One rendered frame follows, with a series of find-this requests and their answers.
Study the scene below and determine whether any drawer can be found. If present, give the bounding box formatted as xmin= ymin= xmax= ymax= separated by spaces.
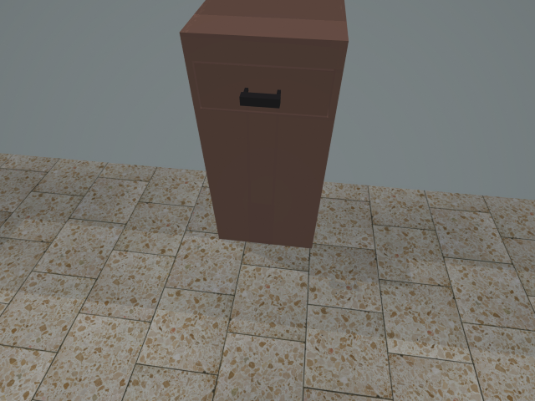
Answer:
xmin=194 ymin=61 xmax=334 ymax=116

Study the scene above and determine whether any cabinet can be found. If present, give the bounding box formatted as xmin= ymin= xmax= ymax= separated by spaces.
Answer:
xmin=180 ymin=0 xmax=349 ymax=249

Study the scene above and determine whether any handle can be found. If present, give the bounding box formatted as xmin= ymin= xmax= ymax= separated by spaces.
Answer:
xmin=239 ymin=88 xmax=281 ymax=109

